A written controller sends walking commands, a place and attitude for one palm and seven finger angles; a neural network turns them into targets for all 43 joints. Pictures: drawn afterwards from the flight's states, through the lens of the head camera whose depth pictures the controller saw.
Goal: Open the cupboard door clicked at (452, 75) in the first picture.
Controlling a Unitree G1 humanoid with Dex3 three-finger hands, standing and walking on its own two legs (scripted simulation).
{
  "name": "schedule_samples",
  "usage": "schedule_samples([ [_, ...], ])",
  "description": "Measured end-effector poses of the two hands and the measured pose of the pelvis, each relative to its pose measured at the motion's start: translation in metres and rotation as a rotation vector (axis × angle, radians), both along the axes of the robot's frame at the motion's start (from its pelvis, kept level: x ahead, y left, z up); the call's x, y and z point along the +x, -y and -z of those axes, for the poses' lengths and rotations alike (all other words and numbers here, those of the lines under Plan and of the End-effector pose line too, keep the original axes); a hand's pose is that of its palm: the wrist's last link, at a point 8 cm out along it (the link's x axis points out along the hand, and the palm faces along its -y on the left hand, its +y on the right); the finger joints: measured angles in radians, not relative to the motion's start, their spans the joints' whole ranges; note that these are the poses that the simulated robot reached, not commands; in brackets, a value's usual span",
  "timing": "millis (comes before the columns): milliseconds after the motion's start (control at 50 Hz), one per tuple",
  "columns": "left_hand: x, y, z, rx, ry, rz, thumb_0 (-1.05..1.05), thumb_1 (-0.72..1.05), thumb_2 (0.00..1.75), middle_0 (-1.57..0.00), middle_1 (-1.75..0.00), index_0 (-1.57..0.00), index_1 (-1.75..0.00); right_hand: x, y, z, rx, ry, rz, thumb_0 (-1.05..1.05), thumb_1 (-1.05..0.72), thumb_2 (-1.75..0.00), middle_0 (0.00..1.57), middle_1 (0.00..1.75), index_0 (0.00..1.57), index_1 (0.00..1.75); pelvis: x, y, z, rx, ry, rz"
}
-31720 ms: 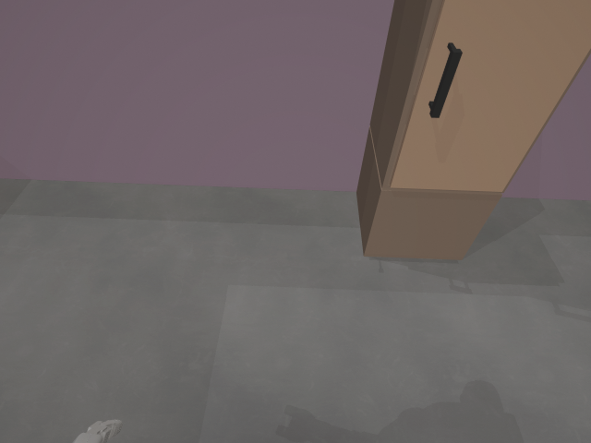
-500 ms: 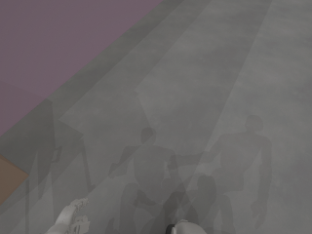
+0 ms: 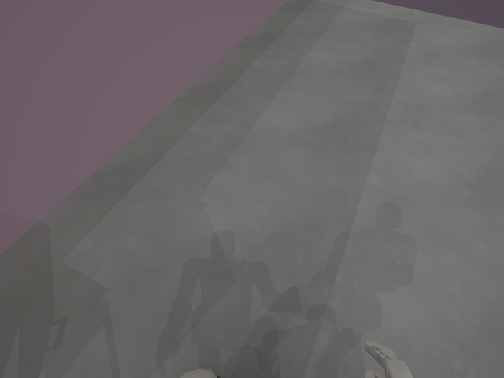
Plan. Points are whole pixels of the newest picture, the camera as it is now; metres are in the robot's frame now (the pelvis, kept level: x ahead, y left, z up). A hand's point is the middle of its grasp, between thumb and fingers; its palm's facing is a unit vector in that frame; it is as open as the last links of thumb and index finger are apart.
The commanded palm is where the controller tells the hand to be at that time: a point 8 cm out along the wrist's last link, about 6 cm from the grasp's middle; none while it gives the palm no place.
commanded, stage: walk to a spot facing it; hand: left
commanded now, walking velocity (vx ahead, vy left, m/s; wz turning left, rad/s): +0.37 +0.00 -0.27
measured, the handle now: out of the picture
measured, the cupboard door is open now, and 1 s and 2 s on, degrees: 50 50 50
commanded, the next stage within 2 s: turn to face it in 0.78 s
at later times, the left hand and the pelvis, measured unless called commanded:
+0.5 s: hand (217, 257) +0.37 +0.11 -0.15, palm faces -0.19 -0.96 -0.21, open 7.4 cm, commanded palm none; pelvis +0.22 -0.05 +0.00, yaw -9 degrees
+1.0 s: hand (217, 250) +0.41 +0.12 -0.18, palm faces -0.02 -0.99 -0.15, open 7.3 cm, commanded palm none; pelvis +0.44 -0.05 +0.00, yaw -5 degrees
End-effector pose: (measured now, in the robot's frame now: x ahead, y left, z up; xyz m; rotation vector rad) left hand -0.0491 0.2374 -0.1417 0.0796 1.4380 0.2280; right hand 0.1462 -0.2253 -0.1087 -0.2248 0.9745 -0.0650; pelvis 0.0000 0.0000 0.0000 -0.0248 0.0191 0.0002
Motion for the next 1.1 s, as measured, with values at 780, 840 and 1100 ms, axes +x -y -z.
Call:
schedule_samples([
  [780,0.434,0.083,-0.021,0.007,0.141,0.237,-0.02,0.94,0.90,-0.20,-0.30,-0.20,-0.30,0.213,0.091,0.006,0.053,-0.214,0.294,0.01,-0.92,-0.90,0.20,0.29,0.20,0.30,0.334,0.078,-0.019,0.013,0.005,0.142],
  [840,0.430,0.080,-0.013,-0.011,0.071,0.192,-0.01,0.93,0.90,-0.20,-0.30,-0.20,-0.30,0.277,0.092,0.002,0.034,-0.156,0.239,0.01,-0.92,-0.90,0.20,0.29,0.20,0.30,0.365,0.074,-0.016,0.006,0.010,0.127],
  [1100,0.525,0.061,0.001,-0.027,0.073,0.092,0.00,0.91,0.90,-0.20,-0.30,-0.19,-0.30,0.373,0.064,0.007,-0.038,-0.219,0.125,0.00,-0.92,-0.90,0.20,0.29,0.20,0.30,0.457,0.053,-0.009,-0.008,0.018,0.029],
])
